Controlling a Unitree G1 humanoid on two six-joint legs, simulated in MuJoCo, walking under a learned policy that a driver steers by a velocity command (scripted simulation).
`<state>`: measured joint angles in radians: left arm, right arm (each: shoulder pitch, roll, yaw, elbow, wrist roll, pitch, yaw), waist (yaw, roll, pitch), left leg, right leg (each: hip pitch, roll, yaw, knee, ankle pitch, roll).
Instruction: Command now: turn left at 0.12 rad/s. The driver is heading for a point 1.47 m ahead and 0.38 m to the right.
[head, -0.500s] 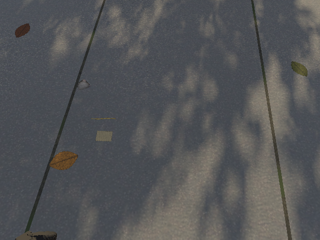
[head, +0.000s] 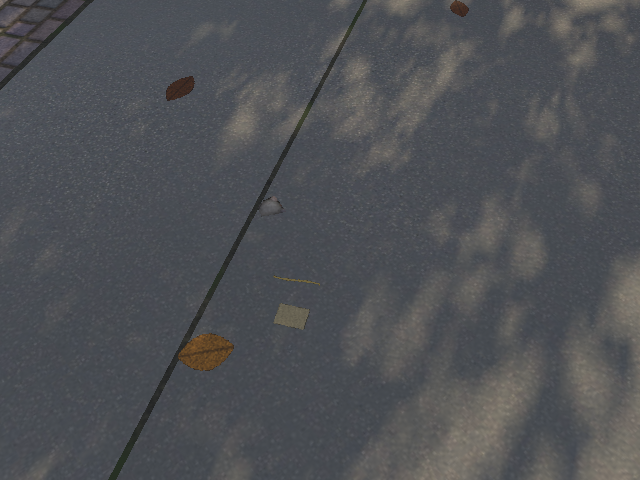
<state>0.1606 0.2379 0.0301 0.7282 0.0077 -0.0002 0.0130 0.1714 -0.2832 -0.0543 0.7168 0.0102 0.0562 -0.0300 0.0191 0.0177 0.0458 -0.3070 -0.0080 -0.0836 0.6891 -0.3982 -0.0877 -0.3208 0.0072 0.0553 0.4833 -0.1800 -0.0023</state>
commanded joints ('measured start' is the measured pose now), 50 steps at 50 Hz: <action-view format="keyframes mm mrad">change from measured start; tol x2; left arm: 1 -3 149 34 -42 -13 -8 4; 2 33 141 29 -28 -9 -17 1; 4 42 73 11 -36 18 -35 -9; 6 -19 108 20 -21 21 -33 -4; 16 37 109 31 73 3 -19 16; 35 51 109 38 243 -6 7 41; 50 71 87 27 330 -7 10 43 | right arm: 1 67 -67 -19 -26 -7 -16 7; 3 55 -162 -32 -48 -33 -17 -1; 4 30 -130 -25 -23 -35 -21 8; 5 -12 -67 -8 -41 -36 -31 16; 6 -5 -53 -4 -29 -41 -39 17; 12 58 -61 0 14 -23 -71 9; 50 160 -28 22 276 -12 -77 0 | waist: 1 -33 -193 -139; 2 -22 -149 -139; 4 34 150 -133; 5 12 109 -80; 9 0 68 -19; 21 -9 -6 -41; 50 -12 -13 6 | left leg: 1 153 -20 62 -301 215 46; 2 228 27 4 -304 286 78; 3 260 137 -103 -282 401 130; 4 96 158 -126 -308 221 190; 5 32 127 -116 -336 92 182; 6 15 103 -99 -338 47 157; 11 20 70 -66 -302 166 125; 25 74 42 -28 -287 331 125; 31 78 33 -15 -296 332 121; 50 65 17 11 -324 243 113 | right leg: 1 97 -169 172 -95 186 -158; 2 29 -155 160 -89 91 -102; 3 -29 -94 88 -18 -15 -44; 4 61 -25 -3 -24 -108 11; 5 103 -28 2 -17 -59 39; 9 113 -36 17 -18 41 32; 22 167 -43 20 -14 154 44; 29 179 -43 18 -20 163 42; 50 161 -31 4 -51 109 35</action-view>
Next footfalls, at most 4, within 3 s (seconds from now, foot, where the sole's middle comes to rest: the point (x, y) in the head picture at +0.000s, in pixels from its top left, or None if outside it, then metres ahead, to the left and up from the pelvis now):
0.04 left None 0.03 0.14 -0.77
1.92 left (293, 477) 0.47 0.12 -0.77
2.50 right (411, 350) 0.76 -0.14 -0.77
2.98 left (373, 235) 1.10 -0.07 -0.77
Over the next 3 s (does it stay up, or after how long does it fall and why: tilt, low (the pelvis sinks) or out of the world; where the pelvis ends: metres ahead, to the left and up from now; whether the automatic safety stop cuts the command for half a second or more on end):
stays up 0.90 -0.09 -0.01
